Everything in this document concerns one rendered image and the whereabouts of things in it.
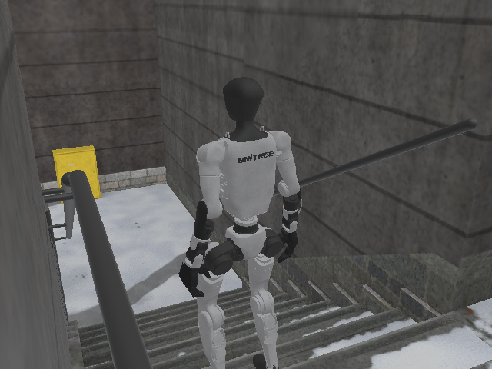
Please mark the right robot upper arm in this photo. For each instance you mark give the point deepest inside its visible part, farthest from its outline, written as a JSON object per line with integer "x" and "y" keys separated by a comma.
{"x": 285, "y": 163}

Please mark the robot right hand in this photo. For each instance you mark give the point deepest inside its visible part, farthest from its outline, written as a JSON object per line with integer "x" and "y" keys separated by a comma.
{"x": 292, "y": 240}

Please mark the right robot shin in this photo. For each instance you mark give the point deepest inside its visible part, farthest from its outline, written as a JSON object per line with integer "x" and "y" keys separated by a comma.
{"x": 266, "y": 326}

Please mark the left robot forearm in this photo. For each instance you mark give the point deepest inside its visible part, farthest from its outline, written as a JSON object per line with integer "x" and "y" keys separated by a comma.
{"x": 203, "y": 228}

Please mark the right robot forearm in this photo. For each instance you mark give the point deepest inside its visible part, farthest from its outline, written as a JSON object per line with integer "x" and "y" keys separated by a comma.
{"x": 290, "y": 212}

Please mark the left robot upper arm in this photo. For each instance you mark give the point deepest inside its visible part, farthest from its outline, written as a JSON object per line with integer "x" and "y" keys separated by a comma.
{"x": 209, "y": 156}

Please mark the robot left hand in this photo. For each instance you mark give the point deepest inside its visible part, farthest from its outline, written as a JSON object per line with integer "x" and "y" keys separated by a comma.
{"x": 189, "y": 277}

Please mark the robot head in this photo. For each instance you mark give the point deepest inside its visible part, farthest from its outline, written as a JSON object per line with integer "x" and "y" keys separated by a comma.
{"x": 242, "y": 99}

